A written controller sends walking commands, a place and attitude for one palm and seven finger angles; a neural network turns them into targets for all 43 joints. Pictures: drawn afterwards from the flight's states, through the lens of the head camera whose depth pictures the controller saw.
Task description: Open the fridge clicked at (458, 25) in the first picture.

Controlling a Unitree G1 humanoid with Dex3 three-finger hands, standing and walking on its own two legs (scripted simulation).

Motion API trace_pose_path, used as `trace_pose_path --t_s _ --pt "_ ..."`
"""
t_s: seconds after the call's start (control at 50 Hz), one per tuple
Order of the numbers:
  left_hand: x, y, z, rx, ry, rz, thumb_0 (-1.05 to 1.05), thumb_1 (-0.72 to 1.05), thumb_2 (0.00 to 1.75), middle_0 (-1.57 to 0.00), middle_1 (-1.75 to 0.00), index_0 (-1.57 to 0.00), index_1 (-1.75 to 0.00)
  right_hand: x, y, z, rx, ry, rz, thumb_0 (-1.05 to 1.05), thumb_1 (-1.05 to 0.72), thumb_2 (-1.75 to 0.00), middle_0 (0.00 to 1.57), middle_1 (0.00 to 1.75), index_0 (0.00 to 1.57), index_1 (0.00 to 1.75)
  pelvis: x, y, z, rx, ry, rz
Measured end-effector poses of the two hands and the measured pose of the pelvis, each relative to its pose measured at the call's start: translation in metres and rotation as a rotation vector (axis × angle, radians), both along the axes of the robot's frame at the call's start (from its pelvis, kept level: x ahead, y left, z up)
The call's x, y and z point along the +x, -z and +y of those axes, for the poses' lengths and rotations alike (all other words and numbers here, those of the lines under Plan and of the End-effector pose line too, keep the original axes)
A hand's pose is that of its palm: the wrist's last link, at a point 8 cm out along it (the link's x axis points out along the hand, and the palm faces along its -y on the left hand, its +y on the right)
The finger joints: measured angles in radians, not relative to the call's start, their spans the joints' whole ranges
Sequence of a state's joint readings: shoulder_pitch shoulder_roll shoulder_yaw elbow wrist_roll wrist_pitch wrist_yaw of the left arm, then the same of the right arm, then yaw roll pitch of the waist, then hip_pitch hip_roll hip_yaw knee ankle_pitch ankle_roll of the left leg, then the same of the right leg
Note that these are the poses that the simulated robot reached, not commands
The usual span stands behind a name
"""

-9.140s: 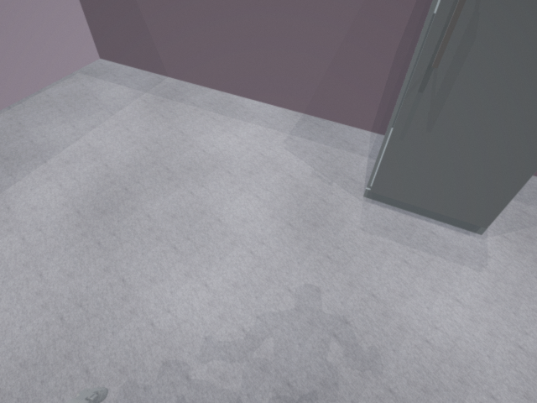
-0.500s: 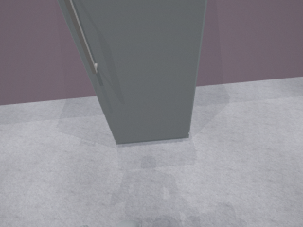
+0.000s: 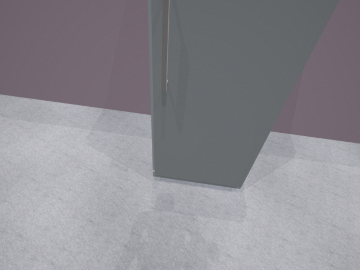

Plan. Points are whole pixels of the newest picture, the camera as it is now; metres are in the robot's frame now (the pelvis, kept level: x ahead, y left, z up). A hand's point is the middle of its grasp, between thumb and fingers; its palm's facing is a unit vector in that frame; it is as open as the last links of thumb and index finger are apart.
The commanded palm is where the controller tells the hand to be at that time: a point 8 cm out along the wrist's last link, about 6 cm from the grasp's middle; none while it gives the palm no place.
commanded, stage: take the last steps up to it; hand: left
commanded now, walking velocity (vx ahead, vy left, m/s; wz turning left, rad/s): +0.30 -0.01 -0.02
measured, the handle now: (166, 41) +0.75 +0.14 +0.17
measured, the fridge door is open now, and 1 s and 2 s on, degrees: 0 0 0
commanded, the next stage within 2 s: come to a stop and stand still in 0.60 s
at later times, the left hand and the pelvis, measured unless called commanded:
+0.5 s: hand (141, 220) +0.29 +0.14 -0.17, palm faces +0.00 -0.98 -0.19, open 7.4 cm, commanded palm none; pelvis +0.18 -0.04 -0.02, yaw +0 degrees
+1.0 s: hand (132, 223) +0.29 +0.16 -0.18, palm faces +0.04 -0.98 -0.17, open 7.4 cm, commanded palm none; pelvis +0.29 -0.01 +0.00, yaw -2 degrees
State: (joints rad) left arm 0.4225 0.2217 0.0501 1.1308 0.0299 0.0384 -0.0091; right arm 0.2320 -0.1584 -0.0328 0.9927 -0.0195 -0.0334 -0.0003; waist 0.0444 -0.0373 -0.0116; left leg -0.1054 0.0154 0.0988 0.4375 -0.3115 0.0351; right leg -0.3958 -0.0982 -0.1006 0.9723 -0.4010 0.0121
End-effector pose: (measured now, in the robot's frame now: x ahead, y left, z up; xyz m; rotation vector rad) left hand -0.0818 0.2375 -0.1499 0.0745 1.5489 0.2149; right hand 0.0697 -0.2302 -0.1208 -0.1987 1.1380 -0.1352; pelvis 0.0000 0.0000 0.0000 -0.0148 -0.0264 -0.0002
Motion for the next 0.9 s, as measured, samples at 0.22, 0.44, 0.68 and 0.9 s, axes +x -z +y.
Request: trace_pose_path --t_s 0.22,0.44,0.68,0.9 --pt "0.183 -0.004 0.003 0.006 0.088 -0.260 0.01 0.91 0.89 -0.20 -0.30 -0.19 -0.30 -0.063 0.017 0.013 0.030 0.129 0.319 0.00 -0.93 -0.89 0.20 0.30 0.20 0.30 0.068 0.002 0.004 0.028 -0.005 0.002" --pt "0.362 0.000 -0.045 0.032 0.199 -0.463 0.00 0.91 0.89 -0.20 -0.30 -0.19 -0.30 -0.034 0.042 -0.001 0.111 0.226 0.526 0.01 -0.91 -0.89 0.20 0.30 0.20 0.30 0.166 0.028 -0.034 0.015 0.001 -0.010" --pt "0.358 -0.012 -0.038 0.049 0.099 -0.285 -0.01 0.93 0.89 -0.20 -0.30 -0.20 -0.30 0.192 0.024 -0.033 0.050 0.084 0.155 0.01 -0.93 -0.90 0.20 0.30 0.20 0.30 0.240 0.001 -0.035 0.001 -0.009 0.021" --pt "0.353 0.013 -0.030 -0.025 0.024 -0.114 0.00 0.91 0.89 -0.20 -0.30 -0.19 -0.30 0.300 0.013 0.006 0.011 0.013 0.050 0.00 -0.93 -0.90 0.20 0.30 0.20 0.30 0.298 0.005 -0.007 0.013 0.015 0.002"
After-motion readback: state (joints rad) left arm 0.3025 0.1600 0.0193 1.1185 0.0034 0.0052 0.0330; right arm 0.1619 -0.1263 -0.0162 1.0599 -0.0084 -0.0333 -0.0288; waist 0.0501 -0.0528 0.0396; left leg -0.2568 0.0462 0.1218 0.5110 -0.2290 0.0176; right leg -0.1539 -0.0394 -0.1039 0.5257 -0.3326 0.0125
